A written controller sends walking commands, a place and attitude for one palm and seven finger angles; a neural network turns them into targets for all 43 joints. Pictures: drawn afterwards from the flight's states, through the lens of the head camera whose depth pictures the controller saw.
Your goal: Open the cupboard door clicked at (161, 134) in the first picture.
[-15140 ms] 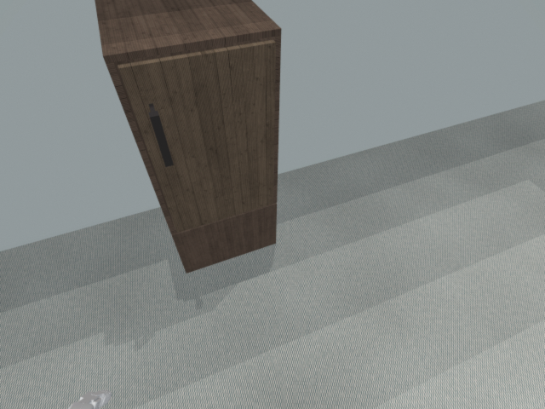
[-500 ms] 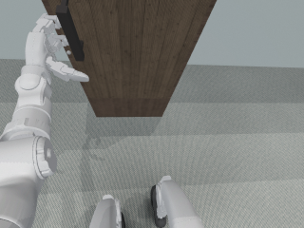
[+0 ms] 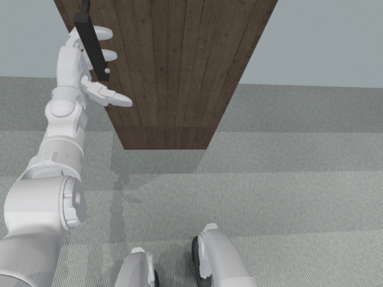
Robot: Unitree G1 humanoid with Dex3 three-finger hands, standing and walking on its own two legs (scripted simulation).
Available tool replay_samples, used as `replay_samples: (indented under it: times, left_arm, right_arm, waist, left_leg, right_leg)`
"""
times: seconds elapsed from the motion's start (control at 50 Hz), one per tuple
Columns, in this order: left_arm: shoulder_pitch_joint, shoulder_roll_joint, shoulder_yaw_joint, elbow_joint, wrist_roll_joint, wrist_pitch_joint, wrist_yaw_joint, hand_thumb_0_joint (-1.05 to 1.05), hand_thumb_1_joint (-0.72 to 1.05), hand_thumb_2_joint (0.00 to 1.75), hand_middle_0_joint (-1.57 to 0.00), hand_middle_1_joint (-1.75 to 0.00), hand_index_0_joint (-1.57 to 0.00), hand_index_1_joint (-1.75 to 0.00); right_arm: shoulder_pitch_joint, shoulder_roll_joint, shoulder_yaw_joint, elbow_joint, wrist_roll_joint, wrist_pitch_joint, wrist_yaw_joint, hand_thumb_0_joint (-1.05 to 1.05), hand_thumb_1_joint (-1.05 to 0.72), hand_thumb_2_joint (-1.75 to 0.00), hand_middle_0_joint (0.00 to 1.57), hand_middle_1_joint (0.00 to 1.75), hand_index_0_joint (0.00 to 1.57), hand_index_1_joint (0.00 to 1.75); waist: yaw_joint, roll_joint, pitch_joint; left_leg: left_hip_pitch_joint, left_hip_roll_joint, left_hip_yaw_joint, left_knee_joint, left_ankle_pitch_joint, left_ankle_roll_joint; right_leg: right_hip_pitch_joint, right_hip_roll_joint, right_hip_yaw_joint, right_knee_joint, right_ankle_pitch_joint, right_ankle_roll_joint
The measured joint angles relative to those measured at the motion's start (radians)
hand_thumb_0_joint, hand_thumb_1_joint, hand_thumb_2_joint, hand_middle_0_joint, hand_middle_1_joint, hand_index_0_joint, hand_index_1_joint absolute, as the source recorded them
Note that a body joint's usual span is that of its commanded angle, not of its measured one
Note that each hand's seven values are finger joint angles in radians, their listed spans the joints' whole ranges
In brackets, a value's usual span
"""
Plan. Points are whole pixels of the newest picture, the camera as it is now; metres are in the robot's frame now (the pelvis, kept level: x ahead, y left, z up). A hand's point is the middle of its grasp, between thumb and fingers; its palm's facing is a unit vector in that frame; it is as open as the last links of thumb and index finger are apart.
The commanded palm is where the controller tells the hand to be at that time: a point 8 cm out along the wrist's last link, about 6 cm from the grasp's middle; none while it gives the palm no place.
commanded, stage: slide the fingers in behind the handle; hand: left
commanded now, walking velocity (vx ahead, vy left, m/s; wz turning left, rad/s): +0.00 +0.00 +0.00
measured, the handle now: (95, 43) +0.59 +0.12 +0.06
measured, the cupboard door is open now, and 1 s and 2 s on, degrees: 0 2 37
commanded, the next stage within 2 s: close the thumb around the handle in 0.40 s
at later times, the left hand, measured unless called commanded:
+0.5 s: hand (108, 72) +0.53 +0.10 +0.05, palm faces -0.10 -0.99 -0.04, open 14.2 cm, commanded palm +0.51 +0.14 +0.06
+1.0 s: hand (108, 75) +0.52 +0.10 +0.05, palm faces -0.08 -1.00 -0.05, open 7.9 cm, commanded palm +0.50 +0.14 +0.06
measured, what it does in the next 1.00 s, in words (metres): stands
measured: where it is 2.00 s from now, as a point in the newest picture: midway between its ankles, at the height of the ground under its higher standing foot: outside the picture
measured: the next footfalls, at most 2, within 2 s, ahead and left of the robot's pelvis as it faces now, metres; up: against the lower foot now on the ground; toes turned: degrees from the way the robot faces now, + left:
none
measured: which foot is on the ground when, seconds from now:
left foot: down 0.00-1.00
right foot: down 0.00-1.00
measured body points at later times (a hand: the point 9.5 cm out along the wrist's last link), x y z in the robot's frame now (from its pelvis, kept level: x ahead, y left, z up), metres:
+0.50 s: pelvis +0.00 -0.01 +0.00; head +0.17 +0.00 +0.42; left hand +0.53 +0.15 +0.06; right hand +0.01 -0.26 -0.11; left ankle -0.03 +0.10 -0.64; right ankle +0.06 -0.12 -0.64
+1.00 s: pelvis +0.01 -0.01 +0.01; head +0.16 +0.00 +0.43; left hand +0.52 +0.15 +0.06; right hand +0.01 -0.27 -0.11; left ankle -0.03 +0.10 -0.64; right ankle +0.06 -0.12 -0.64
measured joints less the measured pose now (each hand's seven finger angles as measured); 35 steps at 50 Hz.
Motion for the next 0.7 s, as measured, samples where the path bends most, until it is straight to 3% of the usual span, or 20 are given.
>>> replay_samples:
  times: [0.18,0.34,0.54,0.7]
  left_arm:
    - [0.014,-0.015,-0.005,-0.004,0.007,-0.001,0.034,-0.01,-0.50,0.30,-0.30,-1.20,-0.29,-1.20]
    - [0.040,-0.028,-0.016,-0.013,-0.016,-0.007,0.031,-0.01,-0.50,0.30,-0.30,-1.20,-0.26,-1.20]
    - [0.030,-0.028,-0.028,-0.006,-0.013,-0.020,0.035,-0.01,-0.50,0.30,-0.29,-1.20,-0.25,-1.20]
    - [0.034,-0.036,-0.043,-0.014,-0.023,-0.017,0.047,-0.01,-0.33,0.37,-0.30,-1.22,-0.25,-1.22]
  right_arm:
    - [-0.001,0.004,-0.004,0.003,-0.001,0.004,0.004,0.01,-0.90,-0.90,0.20,0.30,0.20,0.30]
    - [0.001,0.002,-0.010,0.011,0.001,0.003,0.005,0.01,-0.90,-0.90,0.20,0.30,0.20,0.30]
    - [-0.004,-0.006,-0.017,0.017,-0.001,-0.005,0.002,0.01,-0.90,-0.90,0.20,0.30,0.20,0.30]
    - [-0.004,-0.008,-0.022,0.023,-0.003,-0.004,0.004,0.01,-0.90,-0.90,0.20,0.30,0.20,0.30]
  waist:
    - [0.006,0.003,-0.003]
    - [0.018,0.005,-0.004]
    - [0.019,0.001,-0.002]
    - [0.026,0.007,-0.003]
  left_leg:
    - [0.017,0.000,0.001,-0.010,-0.001,-0.003]
    - [0.040,0.000,0.001,-0.025,0.003,-0.006]
    - [0.032,-0.004,-0.006,-0.022,0.005,-0.010]
    - [0.030,-0.006,-0.010,-0.021,0.005,-0.011]
  right_leg:
    - [0.013,0.001,0.002,-0.002,-0.005,-0.002]
    - [0.034,0.001,0.002,-0.013,-0.004,-0.005]
    - [0.027,-0.003,-0.004,-0.006,-0.006,-0.009]
    - [0.027,-0.005,-0.007,-0.005,-0.008,-0.010]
